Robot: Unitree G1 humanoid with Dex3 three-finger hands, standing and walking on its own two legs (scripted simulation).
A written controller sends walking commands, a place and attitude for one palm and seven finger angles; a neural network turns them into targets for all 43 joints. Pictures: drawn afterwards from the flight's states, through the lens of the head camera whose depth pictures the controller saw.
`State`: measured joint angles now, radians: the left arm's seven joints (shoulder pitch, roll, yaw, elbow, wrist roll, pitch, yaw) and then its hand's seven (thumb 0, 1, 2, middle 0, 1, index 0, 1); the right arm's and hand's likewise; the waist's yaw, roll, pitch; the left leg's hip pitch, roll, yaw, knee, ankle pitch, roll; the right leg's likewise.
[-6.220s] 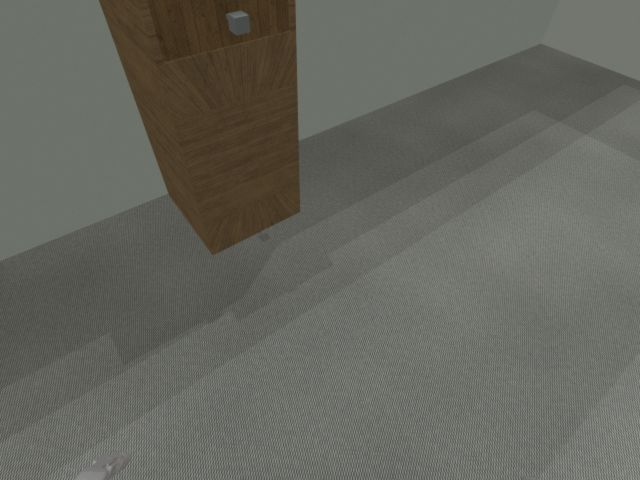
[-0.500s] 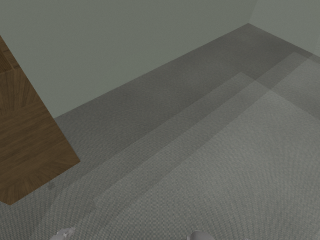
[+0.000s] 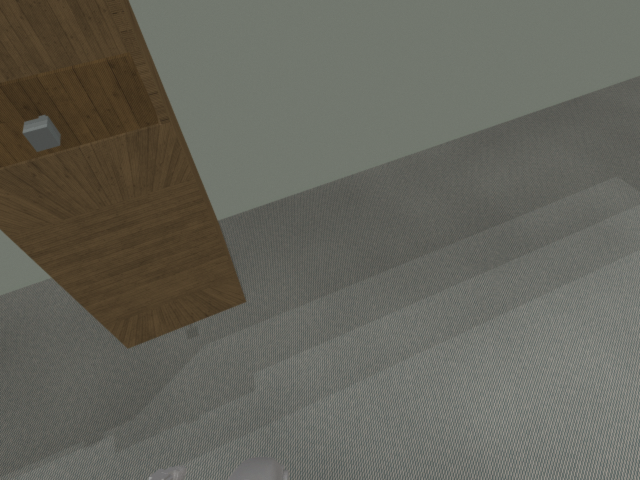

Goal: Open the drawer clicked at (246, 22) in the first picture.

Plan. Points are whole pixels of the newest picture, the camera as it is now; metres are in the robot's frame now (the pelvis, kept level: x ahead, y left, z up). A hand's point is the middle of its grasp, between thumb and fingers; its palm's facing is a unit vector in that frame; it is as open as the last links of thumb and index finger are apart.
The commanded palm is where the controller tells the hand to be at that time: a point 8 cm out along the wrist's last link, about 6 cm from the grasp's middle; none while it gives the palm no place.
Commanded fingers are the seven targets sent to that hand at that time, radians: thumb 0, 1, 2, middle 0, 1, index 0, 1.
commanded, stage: turn to face it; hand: left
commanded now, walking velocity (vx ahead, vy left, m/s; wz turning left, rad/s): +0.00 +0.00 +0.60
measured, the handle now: (42, 128) +0.69 +0.54 +0.08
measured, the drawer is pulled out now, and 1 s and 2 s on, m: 0.00 0.00 0.00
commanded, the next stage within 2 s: take the last steps up to it in 0.70 s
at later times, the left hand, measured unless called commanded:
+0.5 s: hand out of the picture -0.02 +0.29 -0.17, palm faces +0.28 -0.93 -0.24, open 7.4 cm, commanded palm none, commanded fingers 0.00 0.90 0.90 -0.20 -0.30 -0.20 -0.30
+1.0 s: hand out of the picture -0.06 +0.19 -0.15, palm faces +0.41 -0.87 -0.27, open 7.3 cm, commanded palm none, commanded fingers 0.00 0.90 0.90 -0.20 -0.30 -0.20 -0.30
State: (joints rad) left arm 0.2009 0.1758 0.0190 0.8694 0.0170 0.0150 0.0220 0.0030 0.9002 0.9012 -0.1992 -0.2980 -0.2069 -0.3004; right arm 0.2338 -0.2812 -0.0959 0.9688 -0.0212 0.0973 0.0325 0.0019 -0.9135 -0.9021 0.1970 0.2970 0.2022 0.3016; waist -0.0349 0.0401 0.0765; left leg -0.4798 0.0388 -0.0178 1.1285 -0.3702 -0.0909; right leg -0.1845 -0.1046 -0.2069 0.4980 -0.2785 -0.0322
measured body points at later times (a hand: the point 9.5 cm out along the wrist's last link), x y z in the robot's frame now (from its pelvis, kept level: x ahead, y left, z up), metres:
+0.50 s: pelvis -0.03 +0.06 +0.00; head -0.01 +0.09 +0.45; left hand -0.04 +0.34 -0.15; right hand +0.13 -0.15 -0.13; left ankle -0.03 +0.14 -0.74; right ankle +0.00 -0.10 -0.67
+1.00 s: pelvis -0.04 +0.00 +0.00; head -0.03 -0.04 +0.45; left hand -0.09 +0.24 -0.13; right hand +0.06 -0.23 -0.17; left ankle -0.12 +0.15 -0.66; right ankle -0.02 -0.08 -0.74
